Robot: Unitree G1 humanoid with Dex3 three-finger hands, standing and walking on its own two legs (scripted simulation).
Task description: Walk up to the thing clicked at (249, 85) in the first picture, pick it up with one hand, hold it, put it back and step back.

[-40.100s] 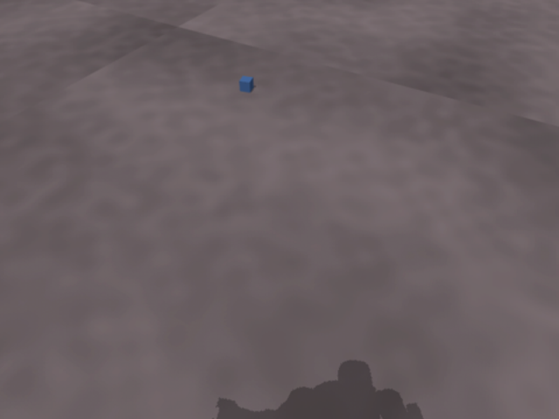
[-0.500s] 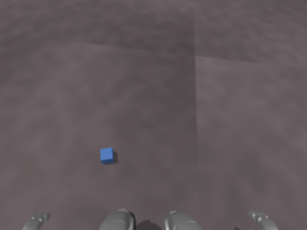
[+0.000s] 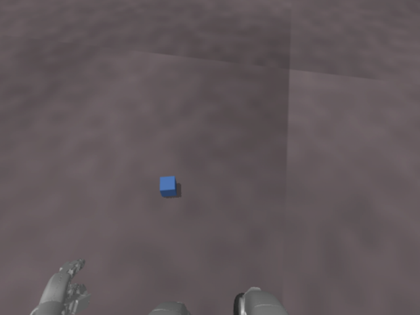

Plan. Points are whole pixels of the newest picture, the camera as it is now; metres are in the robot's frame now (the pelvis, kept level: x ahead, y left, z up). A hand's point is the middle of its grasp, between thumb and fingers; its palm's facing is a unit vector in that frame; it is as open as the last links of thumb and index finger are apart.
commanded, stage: step back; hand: left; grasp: from above
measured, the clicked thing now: (168, 186) +0.69 +0.23 -0.72
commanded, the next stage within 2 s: stand in 2.00 s
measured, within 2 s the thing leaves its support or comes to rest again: neither
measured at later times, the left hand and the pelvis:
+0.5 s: hand out of the picture -0.10 +0.25 -0.14, palm faces -0.08 -0.91 -0.41, open 7.4 cm; pelvis -0.17 -0.02 +0.00, yaw -5 degrees
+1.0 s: hand out of the picture -0.24 +0.26 -0.14, palm faces -0.02 -0.93 -0.37, open 7.4 cm; pelvis -0.35 -0.01 +0.01, yaw -2 degrees
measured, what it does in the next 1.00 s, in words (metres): walks backwards: left foot, then right foot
